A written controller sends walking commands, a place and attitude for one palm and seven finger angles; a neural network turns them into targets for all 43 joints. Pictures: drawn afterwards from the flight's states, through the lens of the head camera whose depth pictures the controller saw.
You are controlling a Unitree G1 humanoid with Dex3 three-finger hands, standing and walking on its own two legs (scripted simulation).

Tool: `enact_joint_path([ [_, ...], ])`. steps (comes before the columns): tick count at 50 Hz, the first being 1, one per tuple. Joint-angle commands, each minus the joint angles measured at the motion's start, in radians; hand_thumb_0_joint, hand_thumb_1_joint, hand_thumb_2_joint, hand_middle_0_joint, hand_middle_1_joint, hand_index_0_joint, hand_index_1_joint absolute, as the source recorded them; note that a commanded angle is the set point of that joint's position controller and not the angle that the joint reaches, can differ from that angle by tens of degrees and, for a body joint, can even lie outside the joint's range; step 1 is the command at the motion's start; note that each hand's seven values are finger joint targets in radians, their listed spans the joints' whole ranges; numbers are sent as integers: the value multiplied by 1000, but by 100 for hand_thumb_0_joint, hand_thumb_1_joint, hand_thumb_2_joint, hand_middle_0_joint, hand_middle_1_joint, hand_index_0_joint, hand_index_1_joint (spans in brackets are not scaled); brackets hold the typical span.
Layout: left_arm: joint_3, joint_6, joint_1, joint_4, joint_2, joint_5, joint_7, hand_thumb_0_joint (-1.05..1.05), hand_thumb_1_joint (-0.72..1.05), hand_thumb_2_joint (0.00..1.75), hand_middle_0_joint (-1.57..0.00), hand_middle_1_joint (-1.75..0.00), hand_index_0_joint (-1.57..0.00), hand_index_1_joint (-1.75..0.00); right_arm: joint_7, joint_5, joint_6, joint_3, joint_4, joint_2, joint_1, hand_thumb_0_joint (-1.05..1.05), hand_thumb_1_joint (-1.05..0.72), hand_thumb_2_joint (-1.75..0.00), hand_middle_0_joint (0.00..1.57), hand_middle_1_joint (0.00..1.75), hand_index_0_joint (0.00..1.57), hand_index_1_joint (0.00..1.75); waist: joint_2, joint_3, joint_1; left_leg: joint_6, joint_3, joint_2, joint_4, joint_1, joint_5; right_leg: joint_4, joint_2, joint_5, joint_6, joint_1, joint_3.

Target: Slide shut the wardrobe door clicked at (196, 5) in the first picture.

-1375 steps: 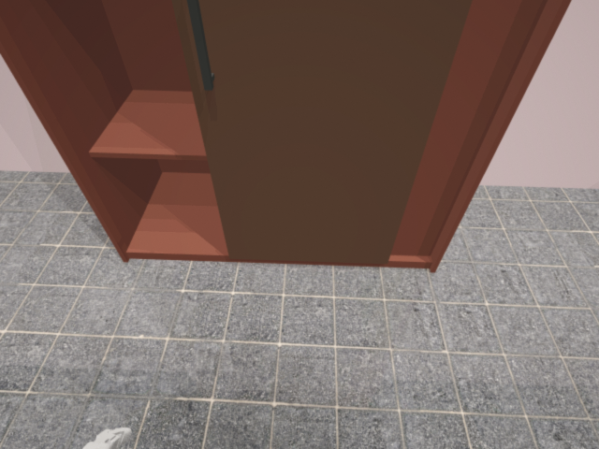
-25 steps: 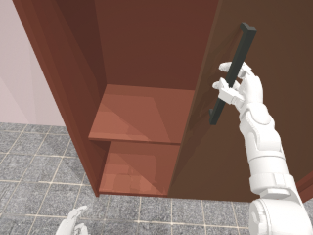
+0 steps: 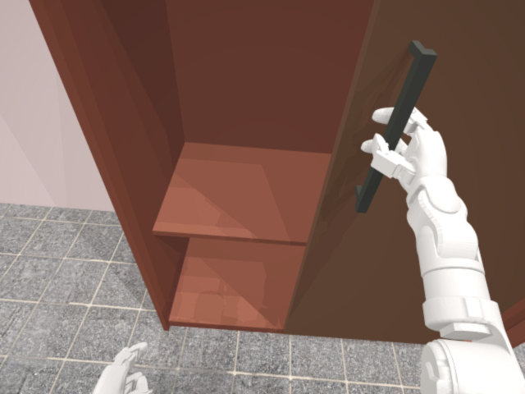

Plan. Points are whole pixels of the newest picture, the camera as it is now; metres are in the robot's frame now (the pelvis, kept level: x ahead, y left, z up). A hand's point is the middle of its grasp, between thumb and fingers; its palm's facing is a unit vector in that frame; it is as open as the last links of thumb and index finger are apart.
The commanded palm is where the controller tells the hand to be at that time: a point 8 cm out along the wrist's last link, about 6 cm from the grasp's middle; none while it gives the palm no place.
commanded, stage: grip the handle and tug to test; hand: right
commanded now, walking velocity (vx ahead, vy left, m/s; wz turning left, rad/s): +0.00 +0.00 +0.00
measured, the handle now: (384, 139) +0.47 -0.14 +0.19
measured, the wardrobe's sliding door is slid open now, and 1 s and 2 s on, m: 0.43 0.43 0.42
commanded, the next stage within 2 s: tug the door sideways, standing still in 0.20 s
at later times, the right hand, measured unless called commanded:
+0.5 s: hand (377, 154) +0.42 -0.12 +0.20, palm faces +0.02 +1.00 -0.01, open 5.6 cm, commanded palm +0.39 -0.15 +0.19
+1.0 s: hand (373, 156) +0.41 -0.11 +0.19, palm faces +0.07 +1.00 -0.05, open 5.8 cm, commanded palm +0.39 -0.11 +0.19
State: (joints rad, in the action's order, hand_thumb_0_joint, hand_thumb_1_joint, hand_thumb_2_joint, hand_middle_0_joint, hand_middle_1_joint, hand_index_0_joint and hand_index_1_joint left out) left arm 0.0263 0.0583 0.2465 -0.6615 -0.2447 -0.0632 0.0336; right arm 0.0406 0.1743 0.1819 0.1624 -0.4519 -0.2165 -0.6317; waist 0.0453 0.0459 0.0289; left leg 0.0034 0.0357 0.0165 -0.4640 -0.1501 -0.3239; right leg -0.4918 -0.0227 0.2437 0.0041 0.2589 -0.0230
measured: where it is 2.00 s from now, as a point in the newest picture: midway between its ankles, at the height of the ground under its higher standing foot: outside the picture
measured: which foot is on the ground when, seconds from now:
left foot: down 0.00-1.00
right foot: down 0.00-1.00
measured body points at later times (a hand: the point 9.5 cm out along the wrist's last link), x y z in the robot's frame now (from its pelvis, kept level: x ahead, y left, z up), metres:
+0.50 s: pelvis +0.02 +0.00 +0.00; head +0.02 +0.02 +0.45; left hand +0.19 +0.24 -0.10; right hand +0.41 -0.17 +0.20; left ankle -0.05 +0.12 -0.74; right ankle +0.01 -0.12 -0.74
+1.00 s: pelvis +0.00 +0.00 +0.00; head +0.01 +0.01 +0.45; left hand +0.15 +0.21 -0.12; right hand +0.41 -0.17 +0.20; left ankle -0.05 +0.12 -0.74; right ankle +0.01 -0.12 -0.74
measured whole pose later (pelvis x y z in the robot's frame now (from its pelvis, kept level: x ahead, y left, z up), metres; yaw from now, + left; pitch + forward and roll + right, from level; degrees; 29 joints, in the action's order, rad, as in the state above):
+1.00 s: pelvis +0.00 +0.00 +0.00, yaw -3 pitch +1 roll +0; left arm 0.02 0.09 0.25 -0.71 -0.22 -0.05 -0.01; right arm -0.10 0.14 0.17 0.02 -0.47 -0.13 -0.72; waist 0.05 0.03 -0.02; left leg 0.01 0.09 0.04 -0.51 -0.18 -0.35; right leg -0.55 0.01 0.26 0.00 0.32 0.03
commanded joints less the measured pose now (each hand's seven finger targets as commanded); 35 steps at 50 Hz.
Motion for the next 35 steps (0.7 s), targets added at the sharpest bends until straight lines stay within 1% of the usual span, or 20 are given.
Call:
enact_joint_path([
  [1, -43, 46, -100, 168, -113, 2, 1, 0, 90, 90, -20, -30, -20, -30, 22, 12, -65, 18, 287, -127, -350, 0, -90, -90, 45, 140, 45, 140, -43, 297, -19, -22, 18, -40, 34, -10, 485, 4, 35, -349, -49, -237, 16],
  [4, -42, 47, -113, 184, -108, 3, -5, 0, 90, 90, -20, -30, -20, -30, 22, 15, -56, 11, 344, -109, -281, 0, -90, -90, 45, 140, 45, 140, -35, 306, -29, -24, 24, -41, 25, -1, 514, 3, 31, -396, -45, -261, 20],
  [5, -43, 45, -113, 184, -111, 5, -7, 0, 90, 90, -20, -30, -20, -30, 20, 17, -53, 23, 352, -116, -240, 0, -90, -90, 45, 140, 45, 140, -76, 306, -34, -23, 26, -40, 29, 21, 535, -1, 32, -406, -48, -246, 17],
  [7, -42, 42, -122, 194, -111, 3, -8, 0, 90, 90, -20, -30, -20, -30, 24, 19, -45, 17, 390, -111, -211, 0, -90, -90, 45, 140, 45, 140, -81, 300, -35, -21, 29, -42, 22, 22, 548, 5, 29, -410, -46, -244, 15],
  [8, -42, 41, -132, 200, -109, 2, -8, 0, 90, 90, -20, -30, -20, -30, 26, 20, -38, 9, 411, -102, -203, 0, -90, -90, 45, 140, 45, 140, -55, 294, -35, -21, 27, -41, 21, 17, 549, 4, 29, -414, -46, -248, 12],
  [10, -43, 39, -132, 197, -111, 5, -9, 0, 90, 90, -20, -30, -20, -30, 23, 22, -25, 24, 424, -116, -178, 0, -90, -90, 45, 140, 45, 140, -90, 285, -37, -21, 28, -40, 26, 29, 573, -2, 29, -431, -49, -243, 11],
  [11, -43, 37, -131, 203, -114, 4, -9, 0, 90, 90, -20, -30, -20, -30, 23, 22, -18, 38, 446, -132, -169, 0, -90, -90, 45, 140, 45, 140, -87, 297, -39, -19, 27, -40, 20, 37, 587, 2, 29, -436, -47, -243, 11],
  [12, -42, 35, -140, 208, -110, 4, -9, 0, 90, 90, -20, -30, -20, -30, 23, 19, -10, 26, 474, -120, -162, 0, -90, -90, 45, 140, 45, 140, -51, 303, -40, -20, 25, -40, 16, 33, 598, -1, 29, -459, -47, -258, 8],
  [13, -40, 34, -139, 208, -107, 4, -9, 0, 90, 90, -20, -30, -20, -30, 23, 21, 2, 8, 473, -96, -163, 0, -90, -90, 45, 140, 45, 140, -60, 297, -35, -18, 29, -40, 17, 25, 601, -3, 29, -466, -46, -263, 10],
  [15, -42, 26, -137, 200, -114, 8, -7, 0, 90, 90, -20, -30, -20, -30, 17, 22, 20, 45, 476, -135, -131, 0, -90, -90, 45, 140, 45, 140, -77, 292, -42, -19, 28, -38, 19, 45, 631, -10, 28, -488, -47, -251, 7],
  [19, -44, 17, -118, 159, -113, 5, 6, 0, 90, 90, -20, -30, -20, -30, 2, 11, 55, -35, 411, -70, -376, 0, -90, -90, 45, 140, 45, 140, -48, 252, 16, -15, 26, -43, 26, -45, 596, -23, 31, -467, -49, -272, 12],
  [20, -44, 15, -113, 152, -110, 8, 5, 0, 90, 90, -20, -30, -20, -30, -6, 9, 59, -52, 416, -47, -379, 0, -90, -90, 45, 140, 45, 140, -51, 251, 16, -18, 27, -42, 26, -37, 606, -32, 31, -485, -50, -270, 13],
  [22, -49, 16, -105, 151, -109, 12, 2, 0, 90, 90, -20, -30, -20, -30, -17, 0, 59, -63, 429, -29, -392, 0, -90, -90, 45, 140, 45, 140, -31, 313, 16, -17, 27, -42, 7, -37, 639, -43, 34, -540, -50, -309, 19],
  [24, -49, 15, -107, 145, -103, 13, 1, 0, 90, 90, -20, -30, -20, -30, -24, -2, 57, -100, 416, 18, -402, 0, -90, -90, 45, 140, 45, 140, -26, 329, 22, -17, 30, -41, 3, -50, 626, -48, 35, -542, -47, -322, 25],
  [25, -47, 13, -107, 137, -100, 15, -1, 0, 90, 90, -20, -30, -20, -30, -27, -4, 53, -124, 397, 44, -397, 0, -90, -90, 45, 140, 45, 140, -48, 310, 24, -19, 30, -40, 6, -46, 622, -52, 36, -526, -50, -304, 26],
  [26, -50, 15, -107, 140, -102, 14, -2, 0, 90, 90, -20, -30, -20, -30, -30, -6, 43, -134, 406, 50, -415, 0, -90, -90, 45, 140, 45, 140, -66, 325, 30, -17, 32, -42, 2, -54, 611, -48, 34, -507, -49, -310, 30],
  [27, -50, 15, -112, 140, -100, 14, -4, 0, 90, 90, -20, -30, -20, -30, -30, -8, 36, -148, 402, 64, -424, 0, -90, -90, 45, 140, 45, 140, -49, 323, 30, -19, 30, -42, 2, -63, 594, -48, 35, -495, -49, -316, 32],
  [30, -48, 17, -112, 133, -95, 18, -8, 0, 90, 90, -20, -30, -20, -30, -30, -14, 8, -197, 386, 105, -462, 0, -90, -90, 45, 140, 45, 140, -80, 324, 37, -22, 31, -39, -1, -59, 595, -53, 38, -493, -54, -313, 39],
  [34, -47, 25, -115, 134, -91, 15, -14, 0, 90, 90, -20, -30, -20, -30, -27, -19, -24, -243, 371, 144, -530, 0, -90, -90, 45, 140, 45, 140, -17, 326, 46, -27, 33, -42, -8, -106, 530, -54, 36, -459, -47, -339, 54],
  [35, -47, 25, -112, 129, -89, 17, -17, 0, 90, 90, -20, -30, -20, -30, -27, -22, -31, -261, 352, 156, -529, 0, -90, -90, 45, 140, 45, 140, -40, 314, 45, -30, 36, -42, -4, -101, 510, -55, 36, -438, -47, -323, 60],
])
